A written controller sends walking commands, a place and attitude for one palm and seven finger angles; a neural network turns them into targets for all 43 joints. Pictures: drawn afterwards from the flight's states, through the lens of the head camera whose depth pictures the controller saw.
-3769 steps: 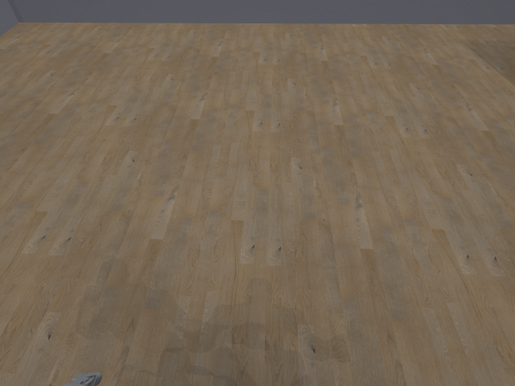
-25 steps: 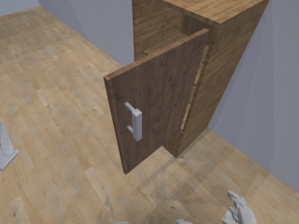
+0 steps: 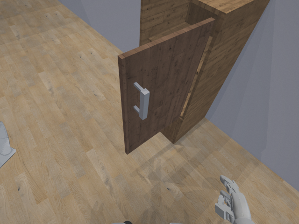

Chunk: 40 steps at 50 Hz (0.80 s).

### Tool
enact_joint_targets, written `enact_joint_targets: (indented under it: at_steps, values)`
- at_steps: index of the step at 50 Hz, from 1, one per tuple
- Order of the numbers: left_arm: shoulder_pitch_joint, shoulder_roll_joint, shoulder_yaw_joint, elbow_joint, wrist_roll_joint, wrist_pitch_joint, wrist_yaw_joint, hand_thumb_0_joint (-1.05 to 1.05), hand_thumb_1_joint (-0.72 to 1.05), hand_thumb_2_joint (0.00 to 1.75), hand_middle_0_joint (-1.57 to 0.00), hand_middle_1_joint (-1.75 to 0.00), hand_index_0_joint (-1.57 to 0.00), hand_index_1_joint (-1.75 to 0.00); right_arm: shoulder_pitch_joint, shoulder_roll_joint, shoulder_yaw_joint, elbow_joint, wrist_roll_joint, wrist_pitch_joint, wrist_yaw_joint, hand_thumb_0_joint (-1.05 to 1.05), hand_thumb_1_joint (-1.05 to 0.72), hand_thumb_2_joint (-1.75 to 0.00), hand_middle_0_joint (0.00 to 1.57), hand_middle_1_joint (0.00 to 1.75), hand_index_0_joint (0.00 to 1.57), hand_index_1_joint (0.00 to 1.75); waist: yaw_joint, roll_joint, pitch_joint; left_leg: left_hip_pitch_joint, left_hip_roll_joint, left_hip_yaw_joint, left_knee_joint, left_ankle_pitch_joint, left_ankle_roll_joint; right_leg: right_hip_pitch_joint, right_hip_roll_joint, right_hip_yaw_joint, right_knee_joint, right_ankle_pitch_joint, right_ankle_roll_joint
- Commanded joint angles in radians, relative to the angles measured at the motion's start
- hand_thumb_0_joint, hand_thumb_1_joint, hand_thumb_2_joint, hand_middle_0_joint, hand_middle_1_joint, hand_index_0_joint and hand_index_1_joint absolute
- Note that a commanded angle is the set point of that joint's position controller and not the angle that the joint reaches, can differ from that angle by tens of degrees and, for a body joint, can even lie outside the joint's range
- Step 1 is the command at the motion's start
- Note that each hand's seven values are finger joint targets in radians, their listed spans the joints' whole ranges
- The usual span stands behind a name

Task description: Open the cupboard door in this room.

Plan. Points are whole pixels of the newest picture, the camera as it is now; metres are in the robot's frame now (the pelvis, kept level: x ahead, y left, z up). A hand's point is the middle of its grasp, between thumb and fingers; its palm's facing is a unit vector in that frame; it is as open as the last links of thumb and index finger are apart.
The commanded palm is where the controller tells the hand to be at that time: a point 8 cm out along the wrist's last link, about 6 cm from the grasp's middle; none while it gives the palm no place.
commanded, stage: stop stepping back and stand still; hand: left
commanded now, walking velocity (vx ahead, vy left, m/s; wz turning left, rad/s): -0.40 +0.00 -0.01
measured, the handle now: (140, 101) +0.47 +0.07 +0.01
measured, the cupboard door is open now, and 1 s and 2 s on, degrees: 87 87 87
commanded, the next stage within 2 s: let the arm hang, fingers relaxed in 1.10 s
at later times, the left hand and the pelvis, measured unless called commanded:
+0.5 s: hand (9, 215) +0.12 +0.23 +0.15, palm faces +0.40 -0.79 -0.46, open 7.4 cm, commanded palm +0.05 +0.27 +0.17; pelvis -0.10 -0.03 -0.01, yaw -1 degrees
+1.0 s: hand out of the picture +0.06 +0.25 +0.15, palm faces +0.41 -0.79 -0.45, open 7.4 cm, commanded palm +0.00 +0.29 +0.17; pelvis -0.15 -0.01 +0.00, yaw -2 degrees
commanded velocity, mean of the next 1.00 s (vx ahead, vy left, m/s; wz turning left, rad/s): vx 0.07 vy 0.04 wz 0.00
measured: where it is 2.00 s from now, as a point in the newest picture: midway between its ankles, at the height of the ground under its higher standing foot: outside the picture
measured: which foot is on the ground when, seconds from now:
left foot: down 0.00-0.22, up 0.24-0.44, down 0.46-1.00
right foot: up 0.00-0.20, down 0.22-1.00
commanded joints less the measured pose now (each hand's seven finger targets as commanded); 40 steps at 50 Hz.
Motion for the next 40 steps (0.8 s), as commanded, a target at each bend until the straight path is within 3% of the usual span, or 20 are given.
enact_joint_targets:
  at_steps: [1,5,8,9,10,11,12,13,15,17,21,24,25,27,30,32,34,36,38,40]
  values:
    - [-0.065,0.109,0.04,-0.224,-0.007,-0.019,0.014,0.0,0.9,0.9,-0.2,-0.3,-0.2,-0.3,-0.032,-0.151,-0.058,-0.097,-0.004,-0.078,-0.002,0.0,-0.9,-0.9,0.2,0.3,0.2,0.3,-0.019,0.214,-0.208,0.233,0.267,-0.167,-0.194,0.293,0.083,0.029,-0.03,-0.006,0.045,-0.022,0.006]
    - [-0.077,0.138,0.064,-0.213,-0.022,0.009,0.023,0.0,0.9,0.9,-0.2,-0.3,-0.2,-0.3,-0.059,-0.144,-0.042,-0.096,-0.008,-0.07,-0.006,0.0,-0.9,-0.9,0.2,0.3,0.2,0.3,-0.013,0.224,-0.212,0.149,0.237,-0.147,-0.319,-0.098,0.071,0.157,-0.008,-0.067,-0.114,-0.055,-0.013]
    - [0.002,0.158,0.087,-0.236,-0.034,0.009,0.021,0.0,0.9,0.9,-0.2,-0.3,-0.2,-0.3,-0.064,-0.139,-0.03,-0.129,-0.003,-0.055,0.001,0.0,-0.9,-0.9,0.2,0.3,0.2,0.3,-0.002,0.306,-0.209,0.076,0.128,-0.048,-0.316,-0.314,-0.01,0.33,0.007,-0.143,-0.47,-0.017,-0.047]
    - [0.035,0.18,0.107,-0.233,-0.034,0.005,0.017,0.0,0.9,0.9,-0.2,-0.3,-0.2,-0.3,-0.059,-0.131,-0.026,-0.135,-0.003,-0.041,0.003,0.0,-0.9,-0.9,0.2,0.3,0.2,0.3,-0.007,0.201,-0.176,0.063,0.06,0.0,-0.193,-0.303,-0.046,0.327,-0.037,-0.096,-0.663,0.048,-0.066]
    - [0.06,0.223,0.136,-0.234,-0.03,-0.005,0.013,0.0,0.9,0.9,-0.2,-0.3,-0.2,-0.3,-0.052,-0.117,-0.023,-0.133,-0.002,-0.019,0.008,0.0,-0.9,-0.9,0.2,0.3,0.2,0.3,-0.013,-0.038,-0.157,0.126,-0.018,0.058,0.131,-0.221,-0.078,0.146,-0.229,0.113,-0.806,0.025,-0.123]
    - [0.059,0.27,0.183,-0.256,-0.038,-0.017,0.019,0.0,0.9,0.9,-0.2,-0.3,-0.2,-0.3,-0.069,-0.124,-0.014,-0.131,-0.015,-0.01,0.011,0.0,-0.9,-0.9,0.2,0.3,0.2,0.3,0.014,-0.133,-0.151,0.058,-0.045,0.02,0.416,-0.22,-0.083,0.028,-0.421,0.29,-0.826,0.128,-0.204]
    - [0.013,0.304,0.216,-0.252,-0.029,-0.033,0.032,0.0,0.9,0.9,-0.2,-0.3,-0.2,-0.3,-0.054,-0.125,0.0,-0.126,-0.03,-0.009,0.019,0.0,-0.9,-0.9,0.2,0.3,0.2,0.3,-0.008,-0.132,-0.131,-0.121,0.005,-0.01,0.537,-0.246,-0.083,0.082,-0.494,0.329,-0.769,0.351,-0.25]
    - [0.017,0.173,0.128,-0.13,-0.036,-0.02,0.015,0.0,0.9,0.9,-0.2,-0.3,-0.2,-0.3,0.017,-0.114,-0.022,-0.095,0.013,-0.015,0.012,0.0,-0.9,-0.9,0.2,0.3,0.2,0.3,-0.03,-0.203,-0.181,-0.179,-0.016,-0.024,0.602,-0.221,-0.077,0.232,-0.404,0.197,-0.651,0.557,-0.188]
    - [-0.007,0.161,0.121,-0.095,-0.019,-0.01,0.02,0.0,0.9,0.9,-0.2,-0.3,-0.2,-0.3,-0.019,-0.117,-0.02,-0.108,0.024,-0.022,-0.004,0.0,-0.9,-0.9,0.2,0.3,0.2,0.3,-0.041,-0.146,-0.13,-0.162,0.024,0.01,0.494,-0.171,-0.071,0.255,-0.351,0.108,-0.569,0.774,-0.14]
    - [-0.028,0.146,0.099,-0.047,-0.008,-0.011,0.021,0.0,0.9,0.9,-0.2,-0.3,-0.2,-0.3,-0.041,-0.127,-0.016,-0.108,0.018,-0.028,-0.02,0.0,-0.9,-0.9,0.2,0.3,0.2,0.3,-0.028,-0.074,-0.09,-0.072,0.021,0.055,0.307,-0.172,-0.043,0.238,-0.341,0.092,-0.551,0.738,-0.128]
    - [-0.059,0.139,0.067,-0.06,-0.003,-0.032,0.021,0.0,0.9,0.9,-0.2,-0.3,-0.2,-0.3,-0.014,-0.148,-0.032,-0.099,0.016,-0.051,-0.025,0.0,-0.9,-0.9,0.2,0.3,0.2,0.3,-0.026,-0.084,-0.117,0.095,0.0,0.087,0.0,-0.078,-0.006,0.279,-0.3,0.08,-0.493,0.615,-0.074]
    - [-0.035,0.169,0.101,-0.161,0.0,-0.057,0.021,0.0,0.9,0.9,-0.2,-0.3,-0.2,-0.3,0.007,-0.185,-0.055,-0.129,0.023,-0.059,-0.022,0.0,-0.9,-0.9,0.2,0.3,0.2,0.3,-0.018,0.078,-0.191,0.264,0.117,-0.036,0.011,0.27,0.045,0.216,-0.158,0.019,-0.353,0.56,-0.005]
    - [0.004,0.185,0.127,-0.15,0.005,-0.057,0.026,0.0,0.9,0.9,-0.2,-0.3,-0.2,-0.3,0.025,-0.17,-0.045,-0.122,0.012,-0.055,-0.021,0.0,-0.9,-0.9,0.2,0.3,0.2,0.3,-0.028,0.129,-0.21,0.295,0.121,-0.057,0.047,0.422,0.051,0.186,-0.125,-0.018,-0.307,0.57,-0.013]
    - [0.009,0.162,0.104,-0.177,-0.001,-0.063,0.016,0.0,0.9,0.9,-0.2,-0.3,-0.2,-0.3,0.006,-0.159,-0.038,-0.116,0.01,-0.058,-0.012,0.0,-0.9,-0.9,0.2,0.3,0.2,0.3,-0.025,0.231,-0.179,0.221,0.169,-0.12,-0.046,0.305,0.051,0.16,-0.086,-0.082,-0.277,0.148,-0.005]
    - [-0.004,0.153,0.117,-0.128,0.004,-0.065,0.02,0.0,0.9,0.9,-0.2,-0.3,-0.2,-0.3,0.002,-0.175,-0.035,-0.11,0.012,-0.07,-0.011,0.0,-0.9,-0.9,0.2,0.3,0.2,0.3,-0.022,0.175,-0.07,0.053,0.176,-0.109,-0.072,0.071,0.05,0.229,-0.089,-0.068,-0.407,0.166,-0.016]
    - [-0.001,0.147,0.118,-0.09,-0.004,-0.072,0.015,0.0,0.9,0.9,-0.2,-0.3,-0.2,-0.3,0.001,-0.162,-0.039,-0.11,0.014,-0.068,-0.01,0.0,-0.9,-0.9,0.2,0.3,0.2,0.3,-0.032,0.019,-0.089,0.051,0.084,-0.027,0.039,0.007,-0.001,0.247,-0.151,0.058,-0.527,0.34,-0.047]
    - [0.011,0.128,0.1,-0.046,-0.015,-0.066,0.008,0.0,0.9,0.9,-0.2,-0.3,-0.2,-0.3,0.014,-0.145,-0.04,-0.104,0.018,-0.058,-0.002,0.0,-0.9,-0.9,0.2,0.3,0.2,0.3,-0.042,-0.086,-0.101,0.084,0.016,0.025,0.159,-0.087,-0.034,0.185,-0.258,0.182,-0.621,0.354,-0.098]
    - [-0.014,0.12,0.086,-0.041,-0.014,-0.057,0.008,0.0,0.9,0.9,-0.2,-0.3,-0.2,-0.3,0.005,-0.142,-0.038,-0.101,0.017,-0.053,-0.006,0.0,-0.9,-0.9,0.2,0.3,0.2,0.3,-0.039,-0.045,-0.077,0.109,0.012,0.02,0.143,-0.125,-0.036,0.139,-0.272,0.178,-0.644,0.294,-0.11]
    - [-0.041,0.116,0.074,-0.033,-0.009,-0.054,0.004,0.0,0.9,0.9,-0.2,-0.3,-0.2,-0.3,-0.002,-0.14,-0.029,-0.101,0.012,-0.052,-0.013,0.0,-0.9,-0.9,0.2,0.3,0.2,0.3,-0.038,-0.029,-0.07,0.161,0.032,-0.001,0.036,-0.058,-0.028,0.135,-0.21,0.1,-0.613,0.259,-0.072]
    - [-0.083,0.112,0.056,-0.035,-0.002,-0.055,-0.002,0.0,0.9,0.9,-0.2,-0.3,-0.2,-0.3,-0.024,-0.144,-0.023,-0.106,0.006,-0.054,-0.022,0.0,-0.9,-0.9,0.2,0.3,0.2,0.3,-0.031,0.066,-0.052,0.2,0.077,-0.046,-0.047,-0.031,-0.017,0.109,-0.141,0.034,-0.574,0.222,-0.034]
